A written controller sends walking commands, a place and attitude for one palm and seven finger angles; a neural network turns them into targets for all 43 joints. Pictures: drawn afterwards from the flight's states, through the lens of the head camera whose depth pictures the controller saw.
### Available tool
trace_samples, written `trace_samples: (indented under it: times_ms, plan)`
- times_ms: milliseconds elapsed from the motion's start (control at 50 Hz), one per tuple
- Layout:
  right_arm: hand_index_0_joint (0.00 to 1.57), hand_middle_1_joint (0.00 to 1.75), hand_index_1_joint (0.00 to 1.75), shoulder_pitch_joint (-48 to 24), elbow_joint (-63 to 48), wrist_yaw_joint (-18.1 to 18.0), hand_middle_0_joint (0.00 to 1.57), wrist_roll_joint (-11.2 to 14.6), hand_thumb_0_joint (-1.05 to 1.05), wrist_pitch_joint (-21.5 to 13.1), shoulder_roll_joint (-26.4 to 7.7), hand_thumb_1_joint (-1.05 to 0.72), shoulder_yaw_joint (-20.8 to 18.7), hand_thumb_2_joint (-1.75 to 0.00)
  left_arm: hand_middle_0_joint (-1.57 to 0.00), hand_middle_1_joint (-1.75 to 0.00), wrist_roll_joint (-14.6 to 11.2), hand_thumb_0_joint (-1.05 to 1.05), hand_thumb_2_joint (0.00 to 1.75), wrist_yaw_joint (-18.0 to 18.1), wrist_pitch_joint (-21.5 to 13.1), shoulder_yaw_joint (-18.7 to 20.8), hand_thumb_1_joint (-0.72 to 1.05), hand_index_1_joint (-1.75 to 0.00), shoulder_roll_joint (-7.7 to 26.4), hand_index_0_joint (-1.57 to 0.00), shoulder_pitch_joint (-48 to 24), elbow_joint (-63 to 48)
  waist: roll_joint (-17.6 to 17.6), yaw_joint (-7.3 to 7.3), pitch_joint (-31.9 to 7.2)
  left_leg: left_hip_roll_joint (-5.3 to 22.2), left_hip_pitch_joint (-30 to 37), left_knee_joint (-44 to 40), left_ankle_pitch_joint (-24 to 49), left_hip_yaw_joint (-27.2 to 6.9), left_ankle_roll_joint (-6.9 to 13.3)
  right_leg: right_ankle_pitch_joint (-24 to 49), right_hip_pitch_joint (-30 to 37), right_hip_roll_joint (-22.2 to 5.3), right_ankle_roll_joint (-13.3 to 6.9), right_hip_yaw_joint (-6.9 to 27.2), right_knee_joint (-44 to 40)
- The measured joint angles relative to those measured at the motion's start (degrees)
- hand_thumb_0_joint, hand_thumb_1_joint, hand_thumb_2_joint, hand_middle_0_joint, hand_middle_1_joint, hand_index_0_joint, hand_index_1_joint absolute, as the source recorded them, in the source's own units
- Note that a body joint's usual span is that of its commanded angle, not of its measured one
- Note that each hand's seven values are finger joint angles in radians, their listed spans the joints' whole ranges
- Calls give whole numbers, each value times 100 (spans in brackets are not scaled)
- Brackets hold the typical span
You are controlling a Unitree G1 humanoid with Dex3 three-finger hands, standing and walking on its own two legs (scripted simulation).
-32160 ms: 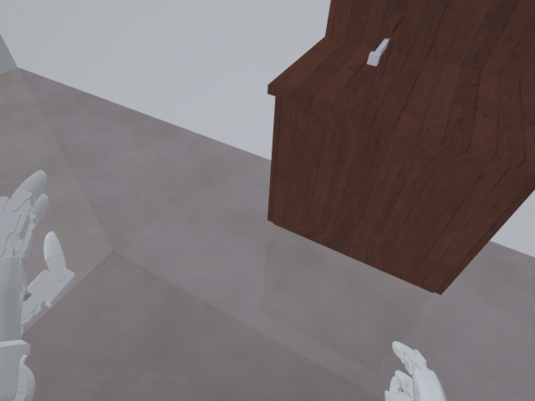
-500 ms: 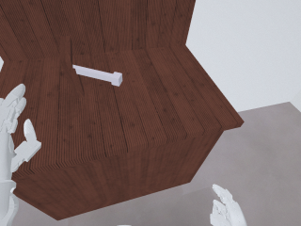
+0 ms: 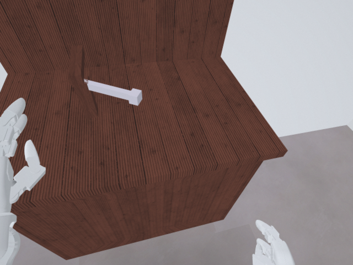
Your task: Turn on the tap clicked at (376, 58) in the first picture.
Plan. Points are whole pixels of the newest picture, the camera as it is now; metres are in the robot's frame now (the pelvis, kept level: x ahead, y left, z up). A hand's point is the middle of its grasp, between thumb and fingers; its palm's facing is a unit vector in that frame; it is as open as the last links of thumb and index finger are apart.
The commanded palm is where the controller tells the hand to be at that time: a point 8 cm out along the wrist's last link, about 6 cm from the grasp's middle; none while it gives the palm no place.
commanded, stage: come to a stop and stand still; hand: left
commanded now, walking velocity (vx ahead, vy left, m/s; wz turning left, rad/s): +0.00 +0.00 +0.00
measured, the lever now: (135, 96) +0.46 +0.16 +0.12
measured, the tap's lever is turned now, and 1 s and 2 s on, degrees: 59 59 59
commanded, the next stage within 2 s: look again from close up in 0.70 s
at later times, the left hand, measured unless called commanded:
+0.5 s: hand (80, 148) +0.26 +0.21 +0.16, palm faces +0.37 -0.85 -0.39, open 7.4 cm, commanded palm +0.21 +0.24 +0.18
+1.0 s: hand (76, 153) +0.26 +0.21 +0.16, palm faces +0.37 -0.85 -0.37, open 7.4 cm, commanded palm +0.20 +0.25 +0.18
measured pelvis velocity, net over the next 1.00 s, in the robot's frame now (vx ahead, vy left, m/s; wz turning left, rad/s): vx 0.04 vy -0.03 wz -0.01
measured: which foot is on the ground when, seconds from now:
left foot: down 0.00-1.00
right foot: down 0.00-1.00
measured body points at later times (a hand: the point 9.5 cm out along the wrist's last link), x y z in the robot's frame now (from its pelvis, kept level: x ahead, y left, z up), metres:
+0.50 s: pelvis +0.04 -0.03 +0.00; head +0.06 -0.02 +0.45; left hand +0.24 +0.25 +0.18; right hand +0.22 -0.27 -0.07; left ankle +0.08 +0.06 -0.74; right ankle +0.00 -0.16 -0.74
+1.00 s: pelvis +0.04 -0.03 +0.00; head +0.05 -0.02 +0.45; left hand +0.23 +0.26 +0.18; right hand +0.21 -0.26 -0.07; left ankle +0.08 +0.06 -0.74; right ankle +0.00 -0.16 -0.74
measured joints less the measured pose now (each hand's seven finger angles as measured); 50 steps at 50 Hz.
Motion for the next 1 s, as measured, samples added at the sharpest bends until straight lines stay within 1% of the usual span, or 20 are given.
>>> trace_samples:
  times_ms: [120,220,420,600,680,780,1000]
  plan:
    - [21,30,30,-5,-10,-17,20,1,1,-11,46,-90,49,-90,-21,-30,-38,1,90,14,-54,-8,89,-30,49,-21,88,-54,-25,-92,-89,41,15,-8,-67,-10,-50,-30,25,32,143,1,-45]
    - [21,30,30,-29,-51,-47,20,26,1,35,17,-90,41,-90,-21,-30,-98,1,90,-10,-93,5,89,-30,107,-21,216,-64,-30,-151,-159,96,0,62,-180,-27,-123,-119,28,86,105,-4,-23]
    - [21,30,30,-124,-127,-139,20,76,1,172,-124,-91,-53,-90,-21,-30,-193,1,90,-7,-28,-9,89,-30,111,-21,286,-103,-54,-146,-156,134,62,113,-336,-18,-216,-299,60,121,25,15,71]
    - [21,30,30,-197,-199,-161,20,99,1,295,-98,-91,-40,-90,-21,-30,-247,1,90,7,51,-2,89,-30,142,-21,343,-147,-36,-149,-180,179,113,111,-396,3,-266,-335,106,163,-17,45,48]
    - [21,30,30,-194,-217,-166,20,103,1,359,-75,-91,-13,-90,-21,-30,-265,1,90,4,82,-16,89,-30,154,-21,376,-131,-21,-167,-211,189,125,113,-399,-11,-275,-327,136,175,-23,33,19]
    - [21,30,30,-157,-223,-175,20,100,1,406,-69,-91,7,-90,-21,-30,-277,1,90,6,120,-49,89,-30,132,-21,384,-93,-6,-151,-233,194,135,96,-379,-22,-272,-291,164,181,-23,23,-31]
    - [21,30,30,-88,-203,-187,20,83,1,382,-66,-91,20,-90,-21,-30,-267,1,90,30,128,-81,89,-30,107,-21,333,-105,-30,-131,-172,144,140,-7,-264,-21,-215,-189,161,136,24,16,-106]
